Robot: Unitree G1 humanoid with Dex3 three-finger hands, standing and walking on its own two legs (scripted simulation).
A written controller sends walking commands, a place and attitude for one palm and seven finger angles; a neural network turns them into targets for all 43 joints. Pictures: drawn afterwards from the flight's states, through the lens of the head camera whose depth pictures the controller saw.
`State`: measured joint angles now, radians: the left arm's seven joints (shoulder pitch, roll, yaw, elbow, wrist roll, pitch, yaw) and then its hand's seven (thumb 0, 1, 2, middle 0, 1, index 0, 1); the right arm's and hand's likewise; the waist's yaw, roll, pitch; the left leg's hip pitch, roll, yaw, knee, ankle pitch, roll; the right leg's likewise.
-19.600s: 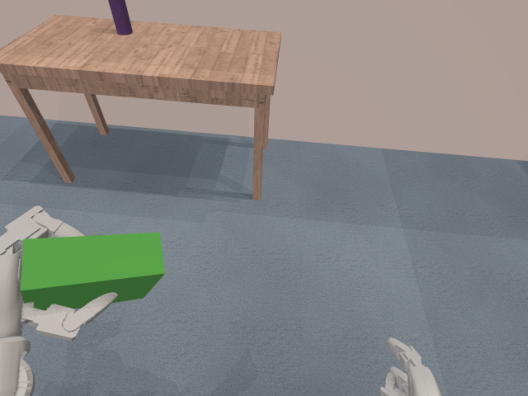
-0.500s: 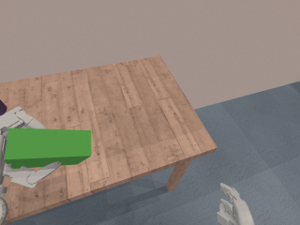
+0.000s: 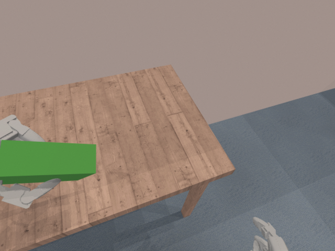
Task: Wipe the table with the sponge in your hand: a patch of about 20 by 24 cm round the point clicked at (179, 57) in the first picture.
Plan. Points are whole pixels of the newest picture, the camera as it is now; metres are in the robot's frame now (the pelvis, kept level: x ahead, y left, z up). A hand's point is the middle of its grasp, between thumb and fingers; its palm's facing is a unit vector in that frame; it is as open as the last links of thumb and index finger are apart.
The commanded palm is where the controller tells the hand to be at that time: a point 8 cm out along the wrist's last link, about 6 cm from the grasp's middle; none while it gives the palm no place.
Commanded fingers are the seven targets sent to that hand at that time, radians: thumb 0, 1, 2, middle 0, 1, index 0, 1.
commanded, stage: come to a stop and stand still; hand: left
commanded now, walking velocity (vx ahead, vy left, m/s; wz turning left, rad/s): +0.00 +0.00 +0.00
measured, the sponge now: (61, 164) +0.24 +0.22 +0.13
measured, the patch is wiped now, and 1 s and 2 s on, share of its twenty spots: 0.00 0.00 0.00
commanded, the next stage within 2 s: look again from close up in 0.14 s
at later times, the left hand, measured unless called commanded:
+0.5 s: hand (9, 191) +0.17 +0.25 +0.17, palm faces +0.37 -0.86 -0.35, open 9.4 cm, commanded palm +0.12 +0.28 +0.18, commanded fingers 0.00 0.10 1.30 -1.20 -1.60 -1.20 -1.60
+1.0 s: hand out of the picture +0.18 +0.27 +0.18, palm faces +0.39 -0.79 -0.48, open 9.4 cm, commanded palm +0.11 +0.28 +0.18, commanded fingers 0.00 0.10 1.30 -1.20 -1.60 -1.20 -1.60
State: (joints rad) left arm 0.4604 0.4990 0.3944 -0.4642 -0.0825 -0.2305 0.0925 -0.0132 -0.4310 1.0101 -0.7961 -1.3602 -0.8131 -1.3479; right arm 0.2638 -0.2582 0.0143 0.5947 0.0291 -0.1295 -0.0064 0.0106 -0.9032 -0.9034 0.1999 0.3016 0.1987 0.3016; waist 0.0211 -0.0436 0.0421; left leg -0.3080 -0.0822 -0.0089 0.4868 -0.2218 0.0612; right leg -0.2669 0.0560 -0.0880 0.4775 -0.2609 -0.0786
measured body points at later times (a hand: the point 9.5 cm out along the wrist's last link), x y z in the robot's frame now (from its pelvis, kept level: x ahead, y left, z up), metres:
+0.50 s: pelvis -0.04 +0.00 +0.00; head -0.03 +0.01 +0.45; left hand +0.15 +0.30 +0.19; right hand +0.15 -0.22 -0.07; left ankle +0.02 +0.07 -0.74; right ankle -0.01 -0.06 -0.74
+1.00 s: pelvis -0.05 +0.00 +0.00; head -0.03 +0.02 +0.45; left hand +0.16 +0.31 +0.21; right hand +0.14 -0.21 -0.07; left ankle +0.02 +0.08 -0.74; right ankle -0.01 -0.07 -0.74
